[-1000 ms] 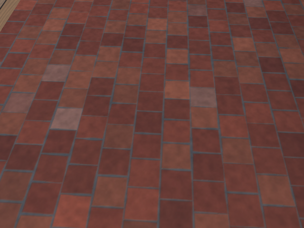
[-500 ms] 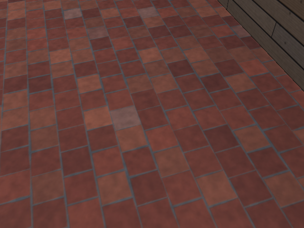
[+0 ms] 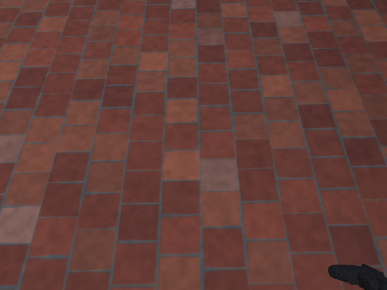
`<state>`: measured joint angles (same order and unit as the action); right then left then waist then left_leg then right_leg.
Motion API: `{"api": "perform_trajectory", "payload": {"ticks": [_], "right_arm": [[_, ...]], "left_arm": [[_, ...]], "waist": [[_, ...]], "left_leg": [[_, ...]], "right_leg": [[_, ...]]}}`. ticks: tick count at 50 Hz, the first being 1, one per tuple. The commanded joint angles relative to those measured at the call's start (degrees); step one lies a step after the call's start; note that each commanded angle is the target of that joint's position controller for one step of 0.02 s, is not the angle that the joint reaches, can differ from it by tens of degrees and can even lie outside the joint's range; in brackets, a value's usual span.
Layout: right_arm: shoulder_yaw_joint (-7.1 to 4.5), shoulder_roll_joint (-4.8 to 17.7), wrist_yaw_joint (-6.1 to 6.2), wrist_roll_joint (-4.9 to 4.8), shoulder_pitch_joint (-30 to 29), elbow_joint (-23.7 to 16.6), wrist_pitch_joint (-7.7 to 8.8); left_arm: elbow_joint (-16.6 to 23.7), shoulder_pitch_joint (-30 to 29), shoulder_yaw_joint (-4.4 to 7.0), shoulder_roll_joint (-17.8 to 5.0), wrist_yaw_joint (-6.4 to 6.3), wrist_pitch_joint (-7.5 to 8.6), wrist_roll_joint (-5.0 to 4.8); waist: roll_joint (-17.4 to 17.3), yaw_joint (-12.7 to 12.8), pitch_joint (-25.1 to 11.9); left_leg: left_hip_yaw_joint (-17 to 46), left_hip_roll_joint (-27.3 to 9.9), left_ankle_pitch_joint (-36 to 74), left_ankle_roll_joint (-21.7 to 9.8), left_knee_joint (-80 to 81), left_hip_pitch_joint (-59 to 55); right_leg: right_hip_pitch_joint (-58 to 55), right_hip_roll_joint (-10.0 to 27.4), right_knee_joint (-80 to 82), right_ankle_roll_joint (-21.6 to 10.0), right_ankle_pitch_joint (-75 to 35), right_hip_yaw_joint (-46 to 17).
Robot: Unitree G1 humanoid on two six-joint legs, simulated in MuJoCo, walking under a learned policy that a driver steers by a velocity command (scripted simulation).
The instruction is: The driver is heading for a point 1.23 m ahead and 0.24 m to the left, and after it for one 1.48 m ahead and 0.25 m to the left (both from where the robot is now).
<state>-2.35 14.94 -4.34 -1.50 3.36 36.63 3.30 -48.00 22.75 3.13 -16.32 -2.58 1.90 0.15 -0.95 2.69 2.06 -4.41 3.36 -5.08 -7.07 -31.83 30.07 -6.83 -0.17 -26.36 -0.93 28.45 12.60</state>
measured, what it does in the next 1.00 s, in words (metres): walks ahead, turning left: right foot, then left foot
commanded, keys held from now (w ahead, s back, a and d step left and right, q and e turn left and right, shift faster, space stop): w+q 0.30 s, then q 0.38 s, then no key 0.26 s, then w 0.06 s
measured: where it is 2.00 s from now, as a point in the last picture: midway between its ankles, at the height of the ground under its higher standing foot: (159, 212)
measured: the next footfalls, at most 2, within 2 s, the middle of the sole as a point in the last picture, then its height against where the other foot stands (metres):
right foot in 0.44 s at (246, 284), level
left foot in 0.86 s outside the picture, level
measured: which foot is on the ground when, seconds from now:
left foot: down 0.00-0.44, up 0.46-0.84, down 0.86-1.00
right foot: up 0.00-0.42, down 0.44-0.86, up 0.88-1.00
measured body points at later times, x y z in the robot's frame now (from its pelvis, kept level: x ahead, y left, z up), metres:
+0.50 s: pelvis +0.28 -0.03 +0.01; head +0.32 -0.02 +0.46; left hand +0.43 +0.26 -0.06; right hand +0.44 -0.30 -0.10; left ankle +0.13 +0.06 -0.66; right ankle +0.43 -0.12 -0.71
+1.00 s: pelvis +0.35 +0.01 +0.03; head +0.35 +0.05 +0.48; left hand +0.31 +0.32 -0.10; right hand +0.63 -0.12 -0.05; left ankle +0.31 +0.11 -0.71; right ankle +0.41 -0.12 -0.66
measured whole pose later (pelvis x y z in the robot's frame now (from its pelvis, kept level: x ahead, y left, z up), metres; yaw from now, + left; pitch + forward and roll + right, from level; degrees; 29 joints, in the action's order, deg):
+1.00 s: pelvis +0.35 +0.01 +0.03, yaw +31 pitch +1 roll -1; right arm -1.6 14.4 0.3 0.7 8.9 35.2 -1.2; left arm -45.2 9.6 3.5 -18.2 -0.4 -1.0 0.2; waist 2.4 1.0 1.7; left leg 0.7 0.6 -13.0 -2.4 -28.6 16.5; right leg 25.0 2.7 -53.6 4.1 27.2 1.7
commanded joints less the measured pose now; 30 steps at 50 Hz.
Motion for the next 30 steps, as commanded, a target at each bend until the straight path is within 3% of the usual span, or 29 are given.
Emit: {"api": "perform_trajectory", "payload": {"ticks": [1, 2, 3, 4, 5, 6, 9, 13, 15, 17, 20, 21, 22, 23, 24, 25, 26, 27, 28, 30], "right_arm": [[-5.85, 17.73, 1.96, -0.03, 20.07, -0.07, -0.17], [-4.95, 13.69, 2.48, 0.15, 21.69, -0.64, 0.08], [-4.37, 11.66, 2.79, 0.61, 18.97, -0.74, 0.40], [-3.93, 10.42, 2.79, 0.46, 14.65, -1.32, 0.59], [-3.50, 9.10, 2.75, 0.51, 11.21, -2.17, 0.73], [-3.16, 8.31, 2.95, 1.27, 9.24, -2.95, 0.86], [-3.22, 8.72, 3.55, 0.87, 8.21, -2.40, 1.03], [-3.87, 11.10, 4.82, 0.21, 11.06, -0.59, 0.11], [-3.97, 11.53, 5.01, 0.06, 14.10, 0.50, -0.46], [-4.06, 11.48, 5.26, -0.18, 15.61, 1.39, -1.23], [-3.93, 10.40, 5.93, -0.01, 14.14, 0.77, -2.38], [-3.56, 9.07, 5.98, 0.00, 12.57, -0.07, -2.42], [-2.44, 5.70, 5.93, 0.90, 12.52, -1.66, -2.16], [-1.19, 1.81, 5.60, 0.88, 24.21, -1.24, -1.82], [-2.06, 8.66, 5.34, 0.09, 26.84, -0.48, -1.93], [-3.25, 11.99, 5.59, -0.43, 20.35, -0.70, -2.83], [-3.61, 12.50, 6.04, -0.20, 15.45, -1.80, -3.89], [-3.85, 12.17, 6.37, 0.14, 13.26, -2.53, -4.89], [-3.69, 10.52, 6.34, -0.07, 13.68, -2.93, -5.74], [-2.95, 7.09, 6.45, 0.09, 14.61, -3.05, -6.41]], "left_arm": [[8.06, 4.11, -0.61, -1.58, 1.20, 2.25, 1.91], [8.83, -1.51, -0.19, -6.11, 2.51, 4.91, -0.24], [11.52, -8.51, 0.60, -8.92, 3.13, 6.25, -2.58], [12.35, -10.08, 0.24, -8.22, 2.99, 6.91, -2.17], [11.84, -9.91, 0.44, -7.91, 2.64, 6.83, -0.75], [11.63, -8.25, 0.79, -8.32, 2.56, 6.16, 0.09], [11.58, -6.84, 0.47, -6.86, 2.21, 4.17, 1.10], [14.21, -16.56, -1.08, -3.28, 2.16, 3.89, 1.16], [15.07, -20.55, -0.98, -3.64, 2.56, 4.22, 0.28], [15.85, -22.24, -0.27, -5.31, 2.81, 4.56, 0.05], [14.98, -18.46, 1.28, -7.57, 3.17, 5.24, 0.25], [14.27, -14.85, 1.75, -8.23, 2.96, 5.51, 0.74], [14.10, -8.84, 2.44, -11.18, 2.50, 5.62, 1.83], [13.81, -6.04, 2.75, -13.61, 2.28, 4.56, 2.93], [13.38, -5.53, 3.00, -12.01, 2.62, 3.38, 0.89], [14.91, -8.15, 1.99, -8.02, 2.12, 2.54, 0.78], [15.07, -11.30, 1.22, -6.07, 1.75, 1.60, 0.96], [15.06, -13.74, 0.74, -5.19, 1.59, 0.98, 0.96], [14.50, -15.43, 0.77, -5.59, 1.47, 0.60, 1.21], [13.43, -16.37, 1.28, -6.32, 1.48, 0.69, 1.56]], "waist": [[-12.62, -5.85, -19.01], [-5.99, -10.20, -25.22], [-2.59, -10.47, -15.01], [3.06, -7.11, -8.63], [4.71, -4.56, -4.95], [2.91, -2.43, -3.96], [0.44, -0.55, -2.26], [-1.84, -4.31, -1.34], [-2.74, -6.64, -2.61], [-4.03, -6.86, -2.79], [-6.37, -3.85, -5.46], [-6.08, -1.39, -7.31], [-1.28, 0.87, -14.40], [15.57, -3.34, -23.33], [16.67, -2.87, -26.31], [10.75, -0.67, -18.94], [6.93, -0.56, -13.59], [6.27, -1.26, -9.35], [7.72, -2.98, -6.50], [9.90, -3.68, -4.96]], "left_leg": [[38.24, -18.52, -6.28, -17.68, 1.64, -55.55], [52.44, -21.58, -16.63, -19.68, 11.53, -57.05], [44.21, -19.72, -14.90, -15.70, 14.93, -49.46], [37.87, -17.45, -9.47, -13.61, 16.03, -39.41], [33.43, -15.09, -2.51, -12.58, 16.90, -31.75], [30.17, -13.32, 2.69, -12.47, 18.10, -26.13], [23.86, -10.72, 10.80, -12.01, 19.70, -15.98], [17.34, -5.12, 7.48, -7.47, 17.64, -9.00], [19.21, -5.36, 3.02, -6.00, 16.29, -10.27], [22.15, -5.94, 5.68, -4.64, 11.67, -14.29], [27.17, -6.63, 9.42, -1.40, 2.22, -20.20], [26.03, -4.48, 10.10, 0.92, -3.24, -19.16], [22.48, -1.27, 0.34, 3.85, -16.80, -13.47], [16.59, 6.22, -37.65, 7.75, -34.52, 2.54], [15.70, 1.08, -34.70, 9.09, -43.80, 7.56], [14.21, -0.99, -29.38, 10.59, -47.15, 10.56], [11.79, -2.52, -25.46, 11.36, -46.32, 10.92], [11.02, -3.98, -23.68, 11.87, -44.82, 9.76], [10.07, -5.11, -22.64, 11.86, -41.44, 6.64], [6.98, -4.91, -21.12, 12.03, -35.40, 2.12]], "right_leg": [[43.42, -1.59, -53.11, 2.30, 1.40, -7.76], [50.14, -3.17, -59.41, 1.17, 4.46, -19.95], [53.66, 0.20, -55.89, -0.17, -1.77, -21.02], [51.91, 2.61, -49.88, -0.57, -6.09, -20.16], [49.07, 4.00, -45.23, 0.17, -7.67, -19.33], [45.00, 5.15, -43.20, 1.00, -8.96, -19.49], [40.98, 6.14, -35.34, 4.38, -11.15, -16.83], [35.28, 3.13, -15.91, 6.26, -27.49, -14.36], [32.22, 0.74, -9.44, 6.41, -33.19, -14.40], [31.97, -0.79, -4.85, 5.79, -32.11, -15.72], [27.75, -1.56, -0.26, 2.89, -29.23, -16.98], [21.73, -0.02, 2.76, 1.06, -34.08, -16.48], [8.36, 9.22, 0.09, -2.96, -46.16, -23.23], [-10.45, 26.36, -2.40, -14.27, -60.79, -43.09], [-9.95, 28.92, 0.22, -16.44, -45.68, -52.42], [-4.38, 24.61, 2.16, -13.99, -37.65, -44.39], [2.50, 21.32, 3.31, -11.82, -35.14, -36.73], [9.00, 18.49, 4.48, -11.07, -35.43, -31.46], [15.07, 16.34, 6.38, -10.32, -34.69, -27.14], [20.06, 14.30, 9.12, -10.90, -37.97, -20.99]]}}
Velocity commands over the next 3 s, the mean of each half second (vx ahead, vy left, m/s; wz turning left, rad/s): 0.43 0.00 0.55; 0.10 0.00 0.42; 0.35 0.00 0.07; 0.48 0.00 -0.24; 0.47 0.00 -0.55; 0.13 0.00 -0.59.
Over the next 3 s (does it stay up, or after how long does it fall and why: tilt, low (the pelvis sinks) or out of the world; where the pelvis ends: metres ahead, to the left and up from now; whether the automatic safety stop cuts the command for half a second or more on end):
stays up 1.10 0.31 0.03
